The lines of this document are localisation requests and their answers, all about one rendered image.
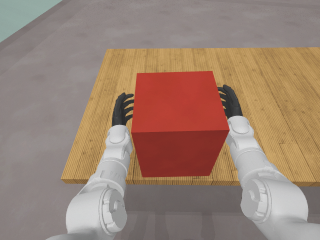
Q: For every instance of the robot right hand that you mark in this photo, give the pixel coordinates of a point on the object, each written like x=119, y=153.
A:
x=231, y=103

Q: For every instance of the table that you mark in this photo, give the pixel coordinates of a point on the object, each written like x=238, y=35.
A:
x=278, y=89

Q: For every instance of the robot left hand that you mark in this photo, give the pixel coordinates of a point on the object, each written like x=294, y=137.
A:
x=119, y=112

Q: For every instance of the right robot forearm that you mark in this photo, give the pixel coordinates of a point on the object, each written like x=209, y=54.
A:
x=248, y=157

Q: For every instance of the carton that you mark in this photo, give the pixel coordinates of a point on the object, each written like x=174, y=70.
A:
x=179, y=124

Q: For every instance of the robot left upper arm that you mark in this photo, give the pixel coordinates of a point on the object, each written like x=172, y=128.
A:
x=94, y=215

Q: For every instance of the robot right upper arm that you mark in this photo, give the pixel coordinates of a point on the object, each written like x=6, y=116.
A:
x=278, y=209

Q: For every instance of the left robot forearm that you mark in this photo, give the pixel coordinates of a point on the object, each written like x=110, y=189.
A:
x=113, y=167

